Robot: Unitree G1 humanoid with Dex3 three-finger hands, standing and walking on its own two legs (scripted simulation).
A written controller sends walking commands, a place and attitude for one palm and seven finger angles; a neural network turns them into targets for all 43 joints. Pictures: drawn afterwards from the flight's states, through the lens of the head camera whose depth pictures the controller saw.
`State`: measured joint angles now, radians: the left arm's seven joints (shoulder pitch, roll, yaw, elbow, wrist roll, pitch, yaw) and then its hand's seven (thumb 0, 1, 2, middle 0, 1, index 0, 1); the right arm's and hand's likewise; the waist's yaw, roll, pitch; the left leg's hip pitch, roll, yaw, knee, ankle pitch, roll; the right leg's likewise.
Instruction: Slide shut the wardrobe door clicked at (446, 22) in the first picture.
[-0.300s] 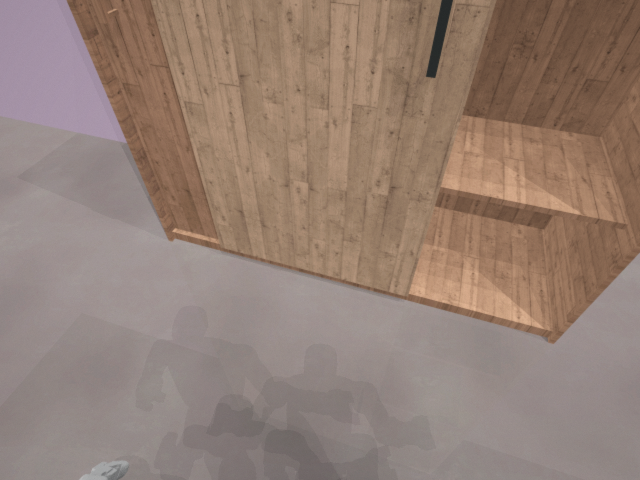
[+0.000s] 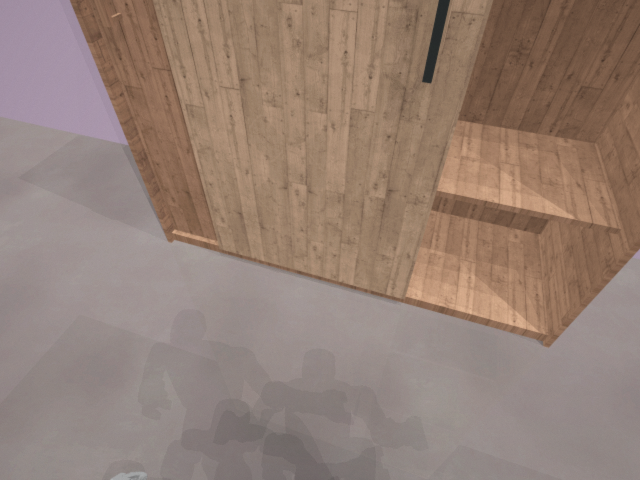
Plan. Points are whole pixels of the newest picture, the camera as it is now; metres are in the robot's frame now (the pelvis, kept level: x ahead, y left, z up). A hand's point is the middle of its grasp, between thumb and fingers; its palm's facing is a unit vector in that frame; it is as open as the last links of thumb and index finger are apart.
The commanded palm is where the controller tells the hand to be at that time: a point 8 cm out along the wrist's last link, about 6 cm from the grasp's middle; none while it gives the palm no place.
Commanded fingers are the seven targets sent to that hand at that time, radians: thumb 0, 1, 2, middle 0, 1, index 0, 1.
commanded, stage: stand and wait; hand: left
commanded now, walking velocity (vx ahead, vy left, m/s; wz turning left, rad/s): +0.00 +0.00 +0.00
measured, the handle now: (443, 7) +0.88 -0.17 +0.25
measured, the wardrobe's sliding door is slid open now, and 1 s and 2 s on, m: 0.50 0.50 0.50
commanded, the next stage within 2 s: look at it before walking up in 0.52 s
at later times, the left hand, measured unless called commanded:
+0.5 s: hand out of the picture +0.06 +0.24 -0.15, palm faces -0.01 -0.94 -0.34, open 7.4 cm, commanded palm none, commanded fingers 0.00 0.90 0.90 -0.20 -0.30 -0.20 -0.30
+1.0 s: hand out of the picture +0.06 +0.24 -0.15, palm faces -0.01 -0.94 -0.33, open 7.4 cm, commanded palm none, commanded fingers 0.00 0.90 0.90 -0.20 -0.30 -0.20 -0.30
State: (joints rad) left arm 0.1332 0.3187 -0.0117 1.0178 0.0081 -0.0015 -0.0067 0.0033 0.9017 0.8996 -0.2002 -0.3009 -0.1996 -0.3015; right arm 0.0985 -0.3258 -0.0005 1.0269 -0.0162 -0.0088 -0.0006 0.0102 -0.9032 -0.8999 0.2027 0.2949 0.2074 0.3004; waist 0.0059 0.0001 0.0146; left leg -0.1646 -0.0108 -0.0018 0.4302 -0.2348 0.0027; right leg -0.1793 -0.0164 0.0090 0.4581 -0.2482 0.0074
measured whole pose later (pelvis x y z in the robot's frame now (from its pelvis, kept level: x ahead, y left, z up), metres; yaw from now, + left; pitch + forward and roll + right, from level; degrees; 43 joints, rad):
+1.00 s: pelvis -0.01 -0.01 +0.00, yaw +0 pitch -2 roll +0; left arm 0.14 0.33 0.00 1.08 0.01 -0.01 -0.01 0.00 0.90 0.90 -0.20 -0.30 -0.20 -0.30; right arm 0.12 -0.34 0.00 1.11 -0.01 -0.01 0.00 0.01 -0.90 -0.90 0.20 0.29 0.21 0.30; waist 0.00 0.01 0.03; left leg -0.15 0.00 -0.01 0.36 -0.19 -0.01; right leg -0.16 0.00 0.00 0.39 -0.20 0.00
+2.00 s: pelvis -0.03 +0.02 +0.00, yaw -21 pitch +0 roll -1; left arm 0.24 0.26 0.10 0.91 0.03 0.07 -0.05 0.01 0.91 0.90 -0.20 -0.30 -0.20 -0.30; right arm 0.28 -0.21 -0.04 0.94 -0.02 -0.01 -0.03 0.01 -0.90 -0.90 0.20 0.29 0.21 0.30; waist 0.01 -0.02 0.01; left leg -0.18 0.07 0.12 0.45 -0.28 0.01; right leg -0.56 0.01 0.00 1.08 -0.32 0.03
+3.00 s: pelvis +0.09 -0.10 -0.01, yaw -22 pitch +0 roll +1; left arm 0.24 0.17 0.05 1.00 0.02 0.01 0.03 0.00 0.91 0.90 -0.19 -0.30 -0.19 -0.30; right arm 0.22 -0.20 -0.07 1.01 -0.01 0.04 -0.01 0.01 -0.91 -0.90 0.20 0.29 0.21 0.30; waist 0.00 0.03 0.03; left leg -0.36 -0.04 -0.02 0.59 -0.28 0.02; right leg -0.25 -0.03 -0.06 0.55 -0.29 0.01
